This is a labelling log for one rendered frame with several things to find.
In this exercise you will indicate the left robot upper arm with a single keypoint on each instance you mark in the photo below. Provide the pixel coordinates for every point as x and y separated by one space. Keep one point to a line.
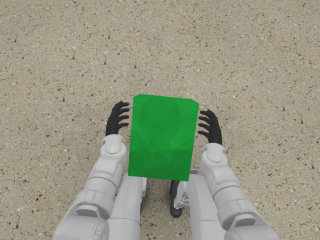
78 227

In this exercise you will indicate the right robot upper arm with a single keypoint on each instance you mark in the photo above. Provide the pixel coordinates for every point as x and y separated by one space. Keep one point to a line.
251 232

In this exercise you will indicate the robot right shin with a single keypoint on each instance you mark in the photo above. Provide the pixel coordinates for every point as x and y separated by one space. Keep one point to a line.
178 201

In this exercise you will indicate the robot left forearm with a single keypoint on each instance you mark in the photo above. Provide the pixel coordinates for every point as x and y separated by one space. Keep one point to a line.
96 198

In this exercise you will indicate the right robot hand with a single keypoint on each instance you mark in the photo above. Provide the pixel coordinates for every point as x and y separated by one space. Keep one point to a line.
215 134

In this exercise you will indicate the left robot hand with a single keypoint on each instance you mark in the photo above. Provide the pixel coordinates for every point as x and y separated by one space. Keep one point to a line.
113 126

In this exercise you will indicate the carton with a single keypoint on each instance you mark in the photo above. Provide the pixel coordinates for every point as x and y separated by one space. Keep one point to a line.
162 137

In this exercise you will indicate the robot right forearm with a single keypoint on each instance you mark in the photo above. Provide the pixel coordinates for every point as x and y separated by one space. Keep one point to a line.
234 209

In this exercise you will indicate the robot left thigh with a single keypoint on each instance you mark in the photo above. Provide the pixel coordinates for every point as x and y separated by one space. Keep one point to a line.
124 221

